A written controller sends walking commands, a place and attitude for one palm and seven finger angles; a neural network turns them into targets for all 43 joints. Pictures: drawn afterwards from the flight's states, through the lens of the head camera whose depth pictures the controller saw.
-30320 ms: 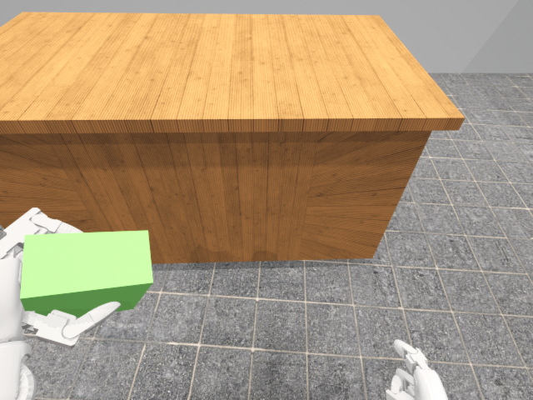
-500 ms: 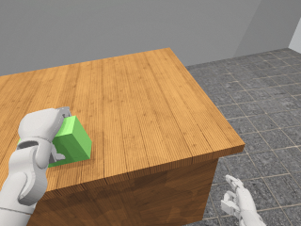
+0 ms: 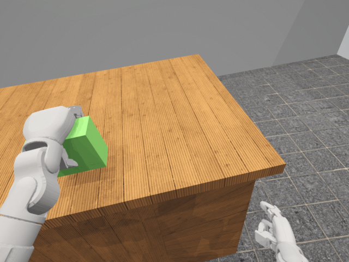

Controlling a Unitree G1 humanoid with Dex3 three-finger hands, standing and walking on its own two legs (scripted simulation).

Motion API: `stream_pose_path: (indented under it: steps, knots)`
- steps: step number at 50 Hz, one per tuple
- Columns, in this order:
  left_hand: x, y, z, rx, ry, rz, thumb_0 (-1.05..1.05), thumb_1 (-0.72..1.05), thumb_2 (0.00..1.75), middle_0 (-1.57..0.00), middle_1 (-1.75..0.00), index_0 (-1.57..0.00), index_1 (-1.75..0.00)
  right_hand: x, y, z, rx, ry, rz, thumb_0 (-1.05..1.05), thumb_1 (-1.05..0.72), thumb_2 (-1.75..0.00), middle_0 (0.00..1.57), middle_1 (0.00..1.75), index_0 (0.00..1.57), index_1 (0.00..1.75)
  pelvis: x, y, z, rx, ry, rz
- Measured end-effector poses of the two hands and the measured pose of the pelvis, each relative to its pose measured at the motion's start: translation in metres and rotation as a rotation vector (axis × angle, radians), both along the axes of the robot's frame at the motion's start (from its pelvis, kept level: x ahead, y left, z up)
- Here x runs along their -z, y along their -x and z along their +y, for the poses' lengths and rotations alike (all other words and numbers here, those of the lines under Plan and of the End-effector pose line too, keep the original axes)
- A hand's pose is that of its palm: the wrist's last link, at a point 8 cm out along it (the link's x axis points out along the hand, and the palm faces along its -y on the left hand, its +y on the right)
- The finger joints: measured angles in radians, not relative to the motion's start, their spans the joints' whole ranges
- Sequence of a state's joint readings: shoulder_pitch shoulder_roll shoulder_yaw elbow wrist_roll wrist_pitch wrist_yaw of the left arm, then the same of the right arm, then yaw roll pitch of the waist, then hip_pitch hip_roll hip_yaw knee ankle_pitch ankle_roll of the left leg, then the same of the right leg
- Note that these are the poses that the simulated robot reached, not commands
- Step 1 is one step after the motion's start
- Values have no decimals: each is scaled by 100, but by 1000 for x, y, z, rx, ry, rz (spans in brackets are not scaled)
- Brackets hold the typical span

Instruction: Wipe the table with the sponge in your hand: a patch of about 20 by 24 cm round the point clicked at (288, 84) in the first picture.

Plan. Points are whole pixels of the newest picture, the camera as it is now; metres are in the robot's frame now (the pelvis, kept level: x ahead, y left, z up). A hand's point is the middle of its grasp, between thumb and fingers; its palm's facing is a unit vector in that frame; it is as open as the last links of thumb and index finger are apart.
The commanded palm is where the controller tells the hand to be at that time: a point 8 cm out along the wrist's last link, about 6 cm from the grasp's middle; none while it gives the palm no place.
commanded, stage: lift the sponge slowly off the table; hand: left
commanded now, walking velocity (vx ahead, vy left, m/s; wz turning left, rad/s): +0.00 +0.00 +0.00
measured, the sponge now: (74, 152) +0.28 +0.29 +0.14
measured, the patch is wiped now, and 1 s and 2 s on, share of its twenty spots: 1.00 1.00 1.00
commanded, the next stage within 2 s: bring the sponge back beside the body in 0.48 s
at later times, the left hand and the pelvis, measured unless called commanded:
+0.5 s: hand (62, 129) +0.28 +0.29 +0.21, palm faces +0.17 -0.04 -0.98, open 10.1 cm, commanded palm +0.24 +0.28 +0.29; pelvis +0.00 +0.00 +0.00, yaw +0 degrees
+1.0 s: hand (64, 139) +0.26 +0.28 +0.20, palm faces +0.19 -0.06 -0.98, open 10.1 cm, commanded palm +0.21 +0.28 +0.28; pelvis +0.00 +0.00 +0.00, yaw +0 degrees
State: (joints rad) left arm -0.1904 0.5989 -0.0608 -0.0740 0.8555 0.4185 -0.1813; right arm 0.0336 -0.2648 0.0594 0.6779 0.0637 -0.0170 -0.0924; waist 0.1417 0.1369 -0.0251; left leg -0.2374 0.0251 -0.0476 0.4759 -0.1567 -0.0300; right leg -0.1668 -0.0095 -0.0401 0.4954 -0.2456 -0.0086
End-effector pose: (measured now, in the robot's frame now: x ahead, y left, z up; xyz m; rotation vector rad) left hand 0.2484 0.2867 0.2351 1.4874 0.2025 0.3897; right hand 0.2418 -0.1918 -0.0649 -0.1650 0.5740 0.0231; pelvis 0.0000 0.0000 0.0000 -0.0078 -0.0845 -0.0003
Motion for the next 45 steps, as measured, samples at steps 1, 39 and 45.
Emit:
stream_pose_path:
  steps: [1, 39, 45]
  knots:
    - [-1, 0, -1, 4, -3, -1, -1, -50, 104, -71, -133, -74, -134, 0, 0, 0, 0, 0, -1, 2, -91, -90, 20, 30, 20, 29, 0, 0, 0, 0, 0, 0]
    - [-28, 7, -11, 28, 2, -67, -1, -50, 104, -71, -133, -74, -133, -1, -9, -3, -5, -14, -10, 2, -91, -90, 20, 30, 20, 29, 1, -5, -4, 9, -4, 17]
    - [-23, 15, -10, 17, 17, -68, -1, -50, 104, -71, -133, -74, -133, -1, -10, 1, -13, -12, -14, 2, -91, -90, 20, 30, 20, 29, 1, -4, -3, 3, -4, 12]
